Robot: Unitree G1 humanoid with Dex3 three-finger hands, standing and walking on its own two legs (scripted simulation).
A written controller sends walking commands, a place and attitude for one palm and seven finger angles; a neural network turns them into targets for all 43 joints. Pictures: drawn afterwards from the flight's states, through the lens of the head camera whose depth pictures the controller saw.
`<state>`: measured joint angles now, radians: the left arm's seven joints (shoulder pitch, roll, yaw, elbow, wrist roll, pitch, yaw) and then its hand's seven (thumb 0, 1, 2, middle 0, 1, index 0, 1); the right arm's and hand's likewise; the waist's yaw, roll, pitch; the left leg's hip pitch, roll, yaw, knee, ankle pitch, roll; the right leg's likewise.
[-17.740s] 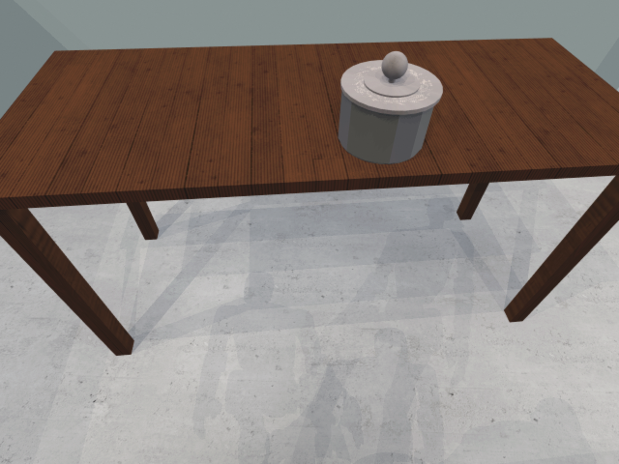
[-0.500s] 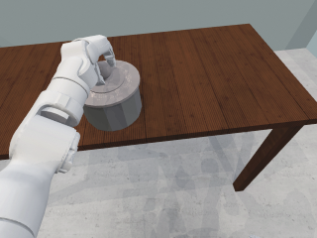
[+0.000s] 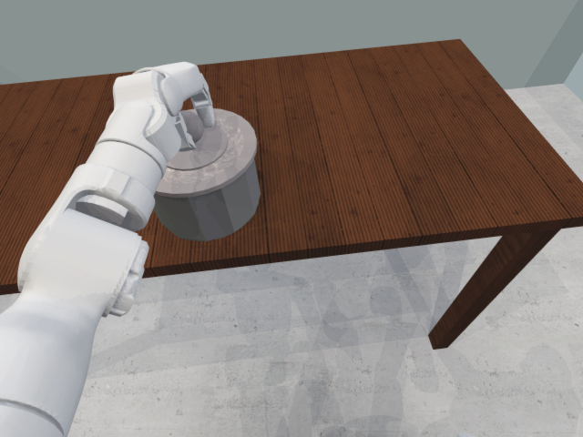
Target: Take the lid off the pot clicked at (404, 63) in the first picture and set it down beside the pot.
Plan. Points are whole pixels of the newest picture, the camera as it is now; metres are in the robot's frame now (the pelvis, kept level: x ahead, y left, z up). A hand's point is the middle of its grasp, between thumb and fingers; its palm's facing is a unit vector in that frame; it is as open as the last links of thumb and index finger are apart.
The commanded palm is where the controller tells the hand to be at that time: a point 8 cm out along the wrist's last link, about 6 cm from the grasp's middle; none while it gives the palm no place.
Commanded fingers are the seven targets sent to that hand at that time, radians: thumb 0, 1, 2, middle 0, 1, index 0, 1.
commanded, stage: close the fingers and squeeze the knob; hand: left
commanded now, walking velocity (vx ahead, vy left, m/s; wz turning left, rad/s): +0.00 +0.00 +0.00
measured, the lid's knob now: (186, 127) +0.51 +0.12 +0.16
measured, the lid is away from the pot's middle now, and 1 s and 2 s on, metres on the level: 0.00 0.00 0.01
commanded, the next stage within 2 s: lift the lid straight up in 0.96 s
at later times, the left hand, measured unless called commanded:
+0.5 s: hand (179, 126) +0.49 +0.12 +0.18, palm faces -0.37 -0.11 -0.92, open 7.5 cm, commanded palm +0.48 +0.13 +0.24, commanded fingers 0.00 0.48 0.68 -0.78 -1.02 -0.77 -1.02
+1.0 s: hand (179, 126) +0.49 +0.12 +0.18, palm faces -0.37 -0.10 -0.92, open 7.5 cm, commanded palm +0.48 +0.13 +0.24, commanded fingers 0.00 0.70 0.80 -0.90 -1.06 -0.87 -1.08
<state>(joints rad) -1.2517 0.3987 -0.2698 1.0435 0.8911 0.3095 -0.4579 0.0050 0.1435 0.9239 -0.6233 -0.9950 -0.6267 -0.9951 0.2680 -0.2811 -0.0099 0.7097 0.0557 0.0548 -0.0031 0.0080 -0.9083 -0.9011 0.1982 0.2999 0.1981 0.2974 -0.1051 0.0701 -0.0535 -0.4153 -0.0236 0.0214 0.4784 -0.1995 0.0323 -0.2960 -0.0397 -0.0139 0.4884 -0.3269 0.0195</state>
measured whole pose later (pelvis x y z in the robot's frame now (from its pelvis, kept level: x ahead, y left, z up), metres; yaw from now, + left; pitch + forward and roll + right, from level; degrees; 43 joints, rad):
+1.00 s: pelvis +0.00 +0.00 +0.00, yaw +0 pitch +8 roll +0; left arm -1.26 0.41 -0.26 1.07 0.90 0.31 -0.45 0.00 0.27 0.61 -0.70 -0.98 -0.68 -0.99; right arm 0.28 -0.28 -0.01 0.71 0.05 0.05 -0.01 0.01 -0.91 -0.90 0.20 0.30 0.20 0.30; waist -0.11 0.07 -0.06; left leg -0.42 -0.02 0.02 0.48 -0.20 0.03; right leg -0.30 -0.04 -0.01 0.48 -0.32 0.02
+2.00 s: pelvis +0.00 +0.00 +0.00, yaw +0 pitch +7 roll +0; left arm -1.41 0.44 -0.27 1.09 0.92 0.34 -0.51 0.00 0.26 0.61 -0.71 -0.97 -0.69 -0.98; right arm 0.28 -0.28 0.00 0.73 0.06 -0.03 -0.01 0.01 -0.91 -0.90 0.20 0.30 0.20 0.30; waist -0.11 0.07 -0.05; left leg -0.40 -0.02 0.02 0.46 -0.19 0.03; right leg -0.28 -0.04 -0.02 0.47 -0.31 0.02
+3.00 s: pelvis -0.01 +0.01 +0.00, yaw +1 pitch +7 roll +0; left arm -1.62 0.48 -0.29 1.17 0.95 0.41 -0.54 0.00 0.26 0.62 -0.72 -0.97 -0.69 -0.98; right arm 0.25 -0.28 0.03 0.75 0.06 -0.05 -0.02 0.01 -0.91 -0.90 0.20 0.30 0.20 0.30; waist -0.11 0.07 -0.06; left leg -0.42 -0.03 0.01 0.45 -0.16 0.04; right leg -0.30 -0.04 -0.02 0.46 -0.29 0.03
